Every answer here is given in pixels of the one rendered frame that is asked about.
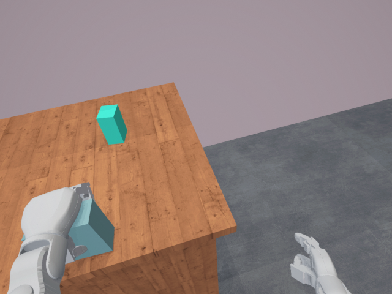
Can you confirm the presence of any right robot hand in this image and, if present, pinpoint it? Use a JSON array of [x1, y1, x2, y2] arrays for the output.
[[290, 233, 338, 289]]

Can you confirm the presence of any table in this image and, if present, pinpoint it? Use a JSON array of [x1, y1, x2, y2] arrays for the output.
[[0, 82, 237, 294]]

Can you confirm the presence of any sponge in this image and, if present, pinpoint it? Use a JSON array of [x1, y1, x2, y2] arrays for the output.
[[22, 199, 115, 260]]

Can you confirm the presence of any right robot forearm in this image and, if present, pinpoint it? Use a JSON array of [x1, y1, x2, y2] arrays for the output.
[[315, 275, 351, 294]]

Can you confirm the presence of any left robot forearm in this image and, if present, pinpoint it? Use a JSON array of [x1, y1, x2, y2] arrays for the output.
[[7, 233, 68, 294]]

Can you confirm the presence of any left robot hand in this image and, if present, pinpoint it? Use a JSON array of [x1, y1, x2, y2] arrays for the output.
[[21, 182, 96, 264]]

